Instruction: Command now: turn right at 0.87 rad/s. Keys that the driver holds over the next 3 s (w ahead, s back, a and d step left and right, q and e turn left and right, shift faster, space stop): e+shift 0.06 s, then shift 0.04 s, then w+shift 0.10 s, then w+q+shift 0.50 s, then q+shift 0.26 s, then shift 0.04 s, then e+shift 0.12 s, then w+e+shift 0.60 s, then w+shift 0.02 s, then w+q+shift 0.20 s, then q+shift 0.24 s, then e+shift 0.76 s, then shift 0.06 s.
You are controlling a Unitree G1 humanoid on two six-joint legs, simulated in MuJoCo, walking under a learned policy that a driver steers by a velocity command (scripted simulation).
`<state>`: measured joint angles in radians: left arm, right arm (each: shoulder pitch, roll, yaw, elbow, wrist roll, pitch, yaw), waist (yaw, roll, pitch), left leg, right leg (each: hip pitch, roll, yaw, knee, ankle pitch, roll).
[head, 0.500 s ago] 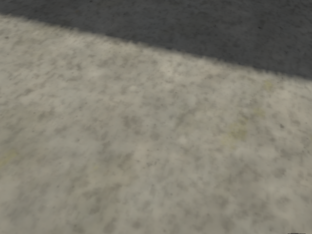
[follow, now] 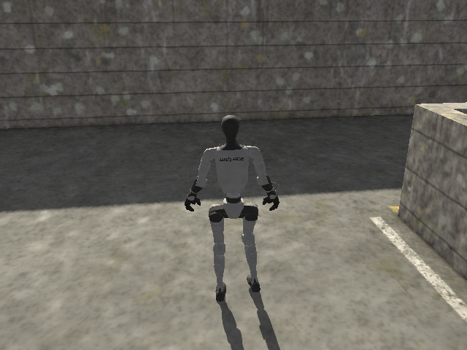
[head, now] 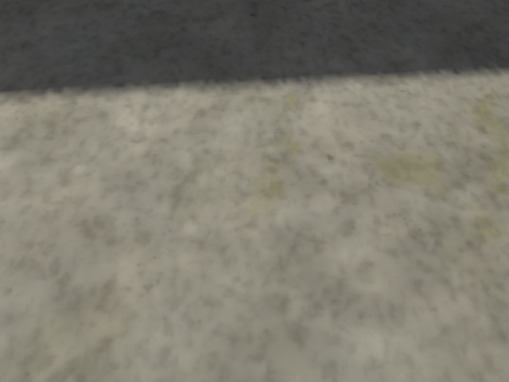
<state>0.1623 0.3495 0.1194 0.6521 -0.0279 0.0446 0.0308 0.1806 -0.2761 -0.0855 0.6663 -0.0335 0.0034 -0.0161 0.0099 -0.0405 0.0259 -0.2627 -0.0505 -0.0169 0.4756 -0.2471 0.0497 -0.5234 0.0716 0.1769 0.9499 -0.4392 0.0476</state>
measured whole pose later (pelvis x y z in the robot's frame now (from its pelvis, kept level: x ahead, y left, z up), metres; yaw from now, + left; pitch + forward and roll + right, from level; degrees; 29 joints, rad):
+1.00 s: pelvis +0.41 -0.02 -0.01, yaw +23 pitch +0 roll +0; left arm 0.14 0.27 0.02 0.63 0.00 -0.11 0.03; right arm 0.21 -0.33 -0.07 0.66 0.02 -0.03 0.03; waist 0.00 0.01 0.12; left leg -0.36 -0.20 0.00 0.49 -0.13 0.18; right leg -0.51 -0.05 0.15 1.34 -0.42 0.07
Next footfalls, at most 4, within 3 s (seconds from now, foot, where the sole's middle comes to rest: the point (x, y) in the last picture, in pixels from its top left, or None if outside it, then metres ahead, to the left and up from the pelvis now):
0.40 right None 0.08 -0.19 -0.78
0.84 left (246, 365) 0.51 0.03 -0.78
1.52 right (261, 238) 0.90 -0.01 -0.78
1.94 left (215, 132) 1.35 0.16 -0.78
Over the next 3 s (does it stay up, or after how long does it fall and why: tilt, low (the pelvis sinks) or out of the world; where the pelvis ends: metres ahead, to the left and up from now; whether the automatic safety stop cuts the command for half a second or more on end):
stays up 1.59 0.13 0.00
